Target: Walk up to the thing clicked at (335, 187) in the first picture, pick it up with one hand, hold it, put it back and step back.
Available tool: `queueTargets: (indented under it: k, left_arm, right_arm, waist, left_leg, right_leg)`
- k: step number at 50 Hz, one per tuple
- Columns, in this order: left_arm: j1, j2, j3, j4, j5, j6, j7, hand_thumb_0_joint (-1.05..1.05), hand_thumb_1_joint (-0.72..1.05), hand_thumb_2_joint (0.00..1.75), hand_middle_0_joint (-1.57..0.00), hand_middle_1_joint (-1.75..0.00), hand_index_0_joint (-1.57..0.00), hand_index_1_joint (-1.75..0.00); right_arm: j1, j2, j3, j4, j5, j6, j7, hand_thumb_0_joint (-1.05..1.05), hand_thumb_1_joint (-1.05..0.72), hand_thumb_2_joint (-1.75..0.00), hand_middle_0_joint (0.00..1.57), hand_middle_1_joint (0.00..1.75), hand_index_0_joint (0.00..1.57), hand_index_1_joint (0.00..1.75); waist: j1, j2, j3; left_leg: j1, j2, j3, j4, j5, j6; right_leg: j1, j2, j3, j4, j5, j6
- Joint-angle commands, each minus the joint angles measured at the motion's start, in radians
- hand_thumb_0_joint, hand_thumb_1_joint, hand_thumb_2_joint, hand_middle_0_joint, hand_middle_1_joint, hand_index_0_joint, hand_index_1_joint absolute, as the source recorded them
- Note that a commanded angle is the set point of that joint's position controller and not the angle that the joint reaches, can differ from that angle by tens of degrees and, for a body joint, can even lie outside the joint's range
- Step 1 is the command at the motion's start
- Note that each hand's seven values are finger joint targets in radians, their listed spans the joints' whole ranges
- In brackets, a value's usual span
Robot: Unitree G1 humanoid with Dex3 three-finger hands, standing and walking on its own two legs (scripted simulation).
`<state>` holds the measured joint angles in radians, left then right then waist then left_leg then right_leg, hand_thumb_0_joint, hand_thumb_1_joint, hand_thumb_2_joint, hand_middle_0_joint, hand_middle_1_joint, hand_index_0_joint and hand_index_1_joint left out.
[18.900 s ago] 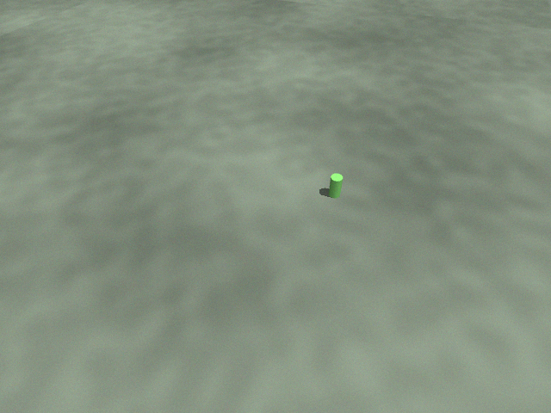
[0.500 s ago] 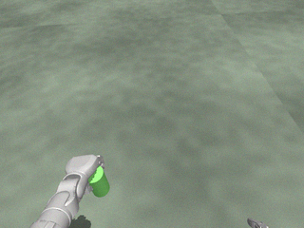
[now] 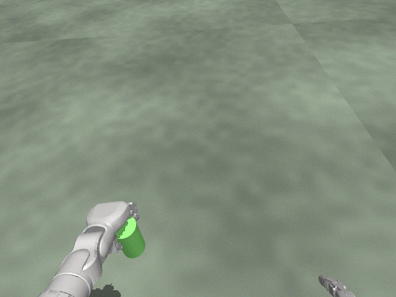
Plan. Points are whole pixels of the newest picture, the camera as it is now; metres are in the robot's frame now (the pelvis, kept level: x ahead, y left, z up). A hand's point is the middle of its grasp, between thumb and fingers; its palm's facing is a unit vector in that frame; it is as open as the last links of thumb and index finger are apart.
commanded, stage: hold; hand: left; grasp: from above
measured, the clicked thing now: (129, 237) +0.31 +0.21 -0.12
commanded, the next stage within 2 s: crouch in 0.82 s
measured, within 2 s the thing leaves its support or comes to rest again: neither
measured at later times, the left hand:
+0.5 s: hand (114, 234) +0.28 +0.22 -0.04, palm faces -0.47 -0.06 -0.88, open 8.8 cm
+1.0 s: hand (114, 229) +0.30 +0.22 -0.04, palm faces -0.46 -0.06 -0.89, open 8.8 cm
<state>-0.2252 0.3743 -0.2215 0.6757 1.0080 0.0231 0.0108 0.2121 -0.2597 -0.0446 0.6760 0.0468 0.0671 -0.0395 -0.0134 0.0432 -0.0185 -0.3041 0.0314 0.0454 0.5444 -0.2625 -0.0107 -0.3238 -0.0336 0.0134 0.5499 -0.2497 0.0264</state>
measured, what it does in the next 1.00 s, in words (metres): stands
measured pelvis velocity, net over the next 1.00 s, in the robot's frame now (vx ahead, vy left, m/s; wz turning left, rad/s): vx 0.01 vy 0.00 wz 0.00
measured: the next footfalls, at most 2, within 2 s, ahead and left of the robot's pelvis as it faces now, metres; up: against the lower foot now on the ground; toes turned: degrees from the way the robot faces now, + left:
none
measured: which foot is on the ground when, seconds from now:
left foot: down 0.00-1.00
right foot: down 0.00-1.00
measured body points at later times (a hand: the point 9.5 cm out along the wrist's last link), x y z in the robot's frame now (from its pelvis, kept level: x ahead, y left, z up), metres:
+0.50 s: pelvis +0.00 +0.00 +0.00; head +0.01 -0.02 +0.45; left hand +0.30 +0.22 +0.01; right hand +0.15 -0.26 -0.11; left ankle +0.01 +0.13 -0.73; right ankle +0.02 -0.14 -0.73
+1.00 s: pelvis +0.01 +0.00 +0.01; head +0.02 -0.02 +0.45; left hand +0.32 +0.22 +0.01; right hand +0.15 -0.26 -0.11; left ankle +0.01 +0.13 -0.73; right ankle +0.02 -0.14 -0.73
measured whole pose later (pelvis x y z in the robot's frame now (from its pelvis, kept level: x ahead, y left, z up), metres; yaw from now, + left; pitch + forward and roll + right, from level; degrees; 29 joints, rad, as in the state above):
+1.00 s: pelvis +0.01 +0.00 +0.01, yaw +0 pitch +1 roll +0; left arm -0.22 0.38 -0.21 0.64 1.01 0.01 -0.01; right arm 0.20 -0.25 -0.04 0.68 0.05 0.08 -0.05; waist 0.00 0.04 0.00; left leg -0.25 0.03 0.04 0.48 -0.25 -0.01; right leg -0.27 -0.04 0.01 0.49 -0.24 0.03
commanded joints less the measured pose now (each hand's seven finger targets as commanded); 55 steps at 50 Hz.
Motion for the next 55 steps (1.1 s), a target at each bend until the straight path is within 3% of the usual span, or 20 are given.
queueTargets:
  k: [1, 10, 12, 15, 17, 19, 21, 23, 25, 28, 32, 34, 35, 38, 40, 43, 44, 49, 50, 55]
  left_arm:
    - [-0.386, 0.210, 0.110, -0.248, -0.012, -0.007, 0.045, 0.00, 0.48, 0.76, -0.99, -0.60, -0.96, -0.63]
    - [-0.353, 0.230, 0.134, -0.253, -0.008, -0.009, 0.019, 0.00, 0.50, 0.74, -1.00, -0.59, -0.97, -0.63]
    - [-0.384, 0.219, 0.116, -0.266, -0.017, -0.013, 0.010, 0.00, 0.51, 0.75, -1.00, -0.60, -0.97, -0.63]
    - [-0.348, 0.251, 0.152, -0.253, -0.012, -0.016, 0.009, 0.00, 0.50, 0.75, -1.01, -0.59, -0.97, -0.62]
    - [-0.344, 0.213, 0.114, -0.250, -0.012, -0.020, 0.000, 0.00, 0.52, 0.77, -1.02, -0.59, -0.99, -0.63]
    - [-0.320, 0.250, 0.157, -0.259, -0.014, -0.023, 0.003, 0.00, 0.51, 0.77, -1.03, -0.56, -0.99, -0.61]
    - [-0.351, 0.217, 0.120, -0.289, -0.011, -0.030, 0.000, 0.00, 0.50, 0.76, -1.01, -0.59, -0.97, -0.63]
    - [-0.354, 0.263, 0.160, -0.283, 0.003, -0.029, 0.012, 0.00, 0.52, 0.74, -1.01, -0.59, -0.98, -0.62]
    - [-0.374, 0.226, 0.129, -0.290, -0.004, -0.027, 0.018, 0.00, 0.52, 0.75, -1.01, -0.58, -0.98, -0.62]
    - [-0.417, 0.252, 0.142, -0.283, -0.003, -0.024, 0.026, 0.00, 0.52, 0.74, -1.01, -0.57, -0.98, -0.61]
    - [-0.351, 0.199, 0.107, -0.247, -0.014, -0.015, 0.025, 0.00, 0.55, 0.75, -1.03, -0.59, -1.00, -0.62]
    - [-0.325, 0.231, 0.136, -0.250, -0.014, -0.013, 0.020, 0.00, 0.55, 0.74, -1.02, -0.60, -1.00, -0.62]
    - [-0.329, 0.205, 0.107, -0.250, -0.011, -0.015, 0.014, 0.00, 0.53, 0.76, -1.03, -0.57, -1.00, -0.61]
    - [-0.359, 0.253, 0.148, -0.297, -0.004, -0.018, 0.014, 0.00, 0.54, 0.76, -1.04, -0.57, -1.00, -0.61]
    - [-0.366, 0.214, 0.109, -0.271, -0.006, -0.018, 0.013, 0.00, 0.55, 0.73, -1.03, -0.56, -1.01, -0.60]
    - [-0.367, 0.247, 0.144, -0.261, -0.002, -0.019, 0.024, 0.00, 0.54, 0.72, -1.02, -0.57, -0.99, -0.59]
    - [-0.379, 0.218, 0.119, -0.285, -0.003, -0.022, 0.024, 0.00, 0.54, 0.73, -1.01, -0.58, -0.99, -0.60]
    - [-0.307, 0.210, 0.130, -0.223, 0.001, -0.014, 0.031, 0.00, 0.48, 0.71, -0.99, -0.53, -0.96, -0.57]
    - [-0.294, 0.190, 0.111, -0.218, 0.002, -0.017, 0.032, 0.00, 0.49, 0.71, -1.00, -0.53, -0.97, -0.57]
    - [-0.313, 0.171, 0.102, -0.170, 0.026, -0.043, 0.089, 0.00, 0.51, 0.70, -1.02, -0.50, -0.98, -0.54]
  right_arm:
    - [-0.084, -0.132, -0.036, -0.133, 0.004, -0.049, -0.006, 0.00, -0.92, -0.91, 0.20, 0.30, 0.20, 0.30]
    - [-0.096, -0.129, -0.032, -0.138, 0.008, -0.047, -0.012, 0.00, -0.92, -0.91, 0.20, 0.30, 0.20, 0.30]
    - [-0.097, -0.126, -0.029, -0.138, 0.007, -0.046, -0.013, 0.00, -0.92, -0.91, 0.20, 0.30, 0.20, 0.30]
    - [-0.104, -0.128, -0.031, -0.140, 0.008, -0.043, -0.015, 0.00, -0.92, -0.91, 0.20, 0.30, 0.20, 0.30]
    - [-0.112, -0.117, -0.024, -0.146, 0.008, -0.042, -0.016, 0.00, -0.92, -0.91, 0.20, 0.30, 0.20, 0.30]
    - [-0.106, -0.125, -0.029, -0.144, 0.010, -0.041, -0.017, 0.00, -0.92, -0.91, 0.20, 0.30, 0.20, 0.30]
    - [-0.108, -0.120, -0.028, -0.147, 0.007, -0.040, -0.017, 0.00, -0.92, -0.91, 0.20, 0.30, 0.20, 0.30]
    - [-0.104, -0.121, -0.028, -0.140, 0.008, -0.040, -0.020, 0.00, -0.92, -0.91, 0.20, 0.30, 0.20, 0.30]
    - [-0.100, -0.118, -0.028, -0.138, 0.008, -0.039, -0.019, 0.00, -0.92, -0.91, 0.20, 0.30, 0.20, 0.30]
    - [-0.095, -0.126, -0.033, -0.121, 0.009, -0.040, -0.021, 0.00, -0.92, -0.91, 0.20, 0.30, 0.20, 0.30]
    - [-0.098, -0.121, -0.034, -0.128, 0.009, -0.042, -0.017, 0.00, -0.92, -0.91, 0.20, 0.30, 0.20, 0.30]
    - [-0.106, -0.124, -0.038, -0.131, 0.011, -0.038, -0.017, 0.00, -0.91, -0.91, 0.20, 0.30, 0.20, 0.30]
    - [-0.106, -0.120, -0.035, -0.135, 0.009, -0.037, -0.016, 0.00, -0.92, -0.91, 0.20, 0.30, 0.20, 0.30]
    - [-0.098, -0.122, -0.036, -0.135, 0.011, -0.033, -0.017, 0.00, -0.92, -0.91, 0.20, 0.30, 0.20, 0.30]
    - [-0.095, -0.123, -0.034, -0.134, 0.010, -0.031, -0.016, 0.00, -0.92, -0.91, 0.20, 0.30, 0.20, 0.30]
    - [-0.099, -0.125, -0.034, -0.132, 0.010, -0.032, -0.018, 0.00, -0.91, -0.91, 0.20, 0.30, 0.20, 0.30]
    - [-0.089, -0.123, -0.035, -0.135, 0.009, -0.033, -0.016, 0.00, -0.91, -0.91, 0.20, 0.30, 0.20, 0.30]
    - [-0.086, -0.123, -0.040, -0.129, 0.009, -0.031, -0.013, 0.00, -0.90, -0.91, 0.20, 0.30, 0.20, 0.30]
    - [-0.084, -0.122, -0.041, -0.129, 0.009, -0.029, -0.011, 0.00, -0.90, -0.91, 0.20, 0.30, 0.20, 0.30]
    - [-0.062, -0.125, -0.045, -0.118, 0.003, -0.018, -0.007, 0.00, -0.90, -0.91, 0.20, 0.30, 0.20, 0.30]
  waist:
    - [0.000, -0.017, -0.230]
    - [0.012, -0.036, -0.234]
    - [0.005, -0.023, -0.237]
    - [0.019, -0.025, -0.227]
    - [0.008, -0.050, -0.211]
    - [0.023, -0.037, -0.226]
    - [0.008, -0.015, -0.226]
    - [0.020, -0.002, -0.239]
    - [0.008, -0.015, -0.238]
    - [0.006, -0.003, -0.263]
    - [0.015, -0.037, -0.240]
    - [0.027, -0.019, -0.243]
    - [0.014, -0.043, -0.233]
    - [0.026, 0.015, -0.260]
    - [0.006, -0.017, -0.233]
    - [0.022, -0.003, -0.232]
    - [0.013, 0.002, -0.249]
    - [0.017, -0.046, -0.236]
    - [0.013, -0.052, -0.227]
    - [-0.006, -0.062, -0.202]
  left_leg:
    - [0.122, -0.039, -0.009, -0.083, 0.138, 0.018]
    - [0.137, -0.045, -0.003, -0.093, 0.162, 0.025]
    - [0.144, -0.044, -0.004, -0.095, 0.174, 0.024]
    - [0.143, -0.045, -0.005, -0.101, 0.163, 0.022]
    - [0.136, -0.049, -0.004, -0.101, 0.161, 0.028]
    - [0.137, -0.052, -0.002, -0.100, 0.164, 0.028]
    - [0.150, -0.048, -0.003, -0.104, 0.162, 0.023]
    - [0.152, -0.047, -0.003, -0.106, 0.169, 0.021]
    - [0.154, -0.049, 0.000, -0.104, 0.178, 0.023]
    - [0.181, -0.044, -0.002, -0.100, 0.205, 0.020]
    - [0.164, -0.046, -0.005, -0.102, 0.217, 0.022]
    - [0.162, -0.046, -0.004, -0.102, 0.234, 0.020]
    - [0.158, -0.046, -0.006, -0.101, 0.228, 0.022]
    - [0.170, -0.047, -0.001, -0.105, 0.231, 0.019]
    - [0.175, -0.041, -0.007, -0.109, 0.223, 0.018]
    - [0.170, -0.041, -0.011, -0.112, 0.217, 0.016]
    - [0.178, -0.042, -0.007, -0.109, 0.224, 0.016]
    - [0.158, -0.048, -0.001, -0.097, 0.265, 0.023]
    - [0.153, -0.048, -0.003, -0.096, 0.264, 0.023]
    - [0.127, -0.047, -0.007, -0.083, 0.227, 0.019]
  right_leg:
    - [0.055, 0.050, -0.021, -0.102, 0.112, -0.030]
    - [0.084, 0.045, -0.015, -0.114, 0.133, -0.029]
    - [0.079, 0.046, -0.015, -0.115, 0.143, -0.029]
    - [0.087, 0.045, -0.016, -0.123, 0.126, -0.030]
    - [0.084, 0.042, -0.014, -0.129, 0.131, -0.025]
    - [0.102, 0.040, -0.012, -0.129, 0.129, -0.026]
    - [0.081, 0.044, -0.015, -0.126, 0.126, -0.031]
    - [0.088, 0.047, -0.017, -0.125, 0.129, -0.032]
    - [0.090, 0.046, -0.015, -0.125, 0.145, -0.030]
    - [0.087, 0.047, -0.016, -0.120, 0.168, -0.032]
    - [0.104, 0.045, -0.023, -0.125, 0.179, -0.030]
    - [0.109, 0.045, -0.024, -0.123, 0.192, -0.032]
    - [0.108, 0.045, -0.025, -0.126, 0.189, -0.030]
    - [0.112, 0.045, -0.021, -0.124, 0.191, -0.035]
    - [0.097, 0.050, -0.024, -0.126, 0.183, -0.034]
    - [0.099, 0.049, -0.028, -0.127, 0.171, -0.037]
    - [0.101, 0.049, -0.025, -0.124, 0.181, -0.037]
    - [0.124, 0.044, -0.026, -0.122, 0.228, -0.031]
    - [0.123, 0.044, -0.027, -0.120, 0.229, -0.031]
    - [0.062, 0.044, -0.029, -0.107, 0.191, -0.033]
